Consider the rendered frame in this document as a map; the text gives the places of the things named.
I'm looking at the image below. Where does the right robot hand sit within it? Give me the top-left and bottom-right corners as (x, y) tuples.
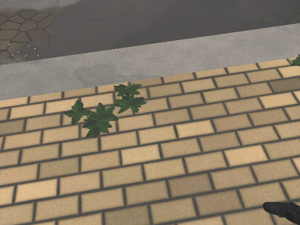
(263, 202), (300, 225)

